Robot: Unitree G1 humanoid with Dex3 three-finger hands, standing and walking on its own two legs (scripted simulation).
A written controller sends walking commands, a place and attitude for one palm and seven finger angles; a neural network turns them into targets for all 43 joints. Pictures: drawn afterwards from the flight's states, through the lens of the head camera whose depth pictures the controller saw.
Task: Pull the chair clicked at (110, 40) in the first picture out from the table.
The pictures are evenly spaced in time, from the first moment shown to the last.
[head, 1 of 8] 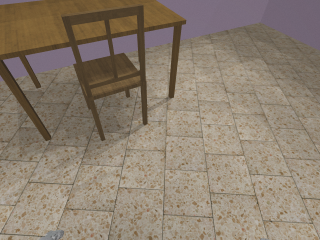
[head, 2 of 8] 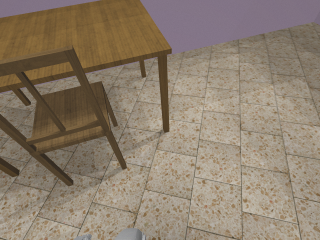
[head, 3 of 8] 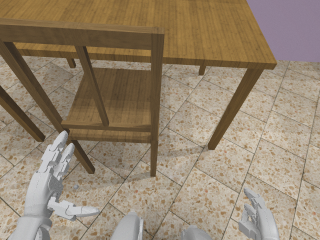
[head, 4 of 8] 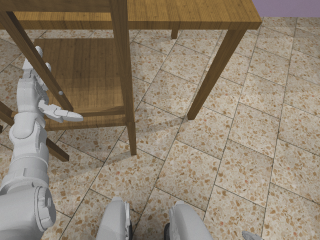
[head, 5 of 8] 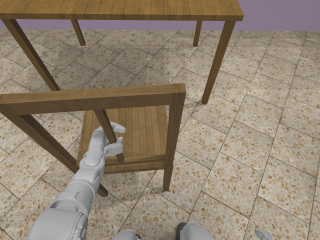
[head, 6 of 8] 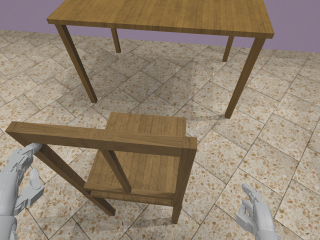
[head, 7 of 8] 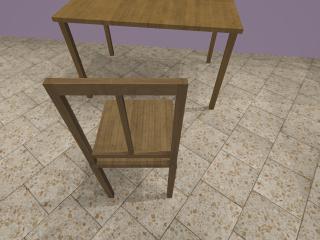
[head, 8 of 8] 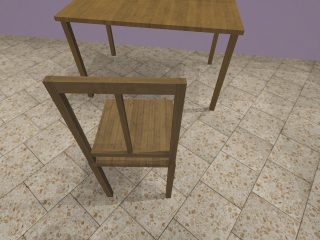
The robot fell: no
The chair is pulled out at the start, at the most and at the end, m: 0.00 0.64 0.64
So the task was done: yes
